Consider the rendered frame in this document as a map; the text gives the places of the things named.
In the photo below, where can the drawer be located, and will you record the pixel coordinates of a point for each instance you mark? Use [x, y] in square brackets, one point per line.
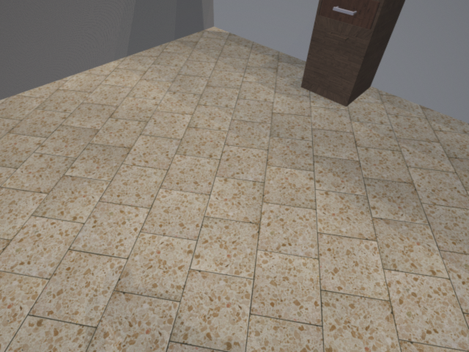
[364, 17]

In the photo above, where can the handle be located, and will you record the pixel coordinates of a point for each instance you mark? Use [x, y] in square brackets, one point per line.
[344, 11]
[336, 37]

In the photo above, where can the cabinet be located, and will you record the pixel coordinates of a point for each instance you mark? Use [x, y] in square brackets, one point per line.
[342, 70]

